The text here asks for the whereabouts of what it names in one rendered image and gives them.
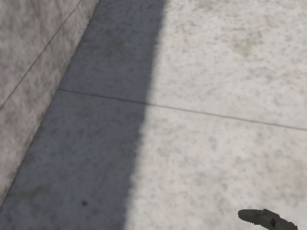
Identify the robot right hand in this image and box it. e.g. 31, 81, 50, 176
238, 209, 298, 230

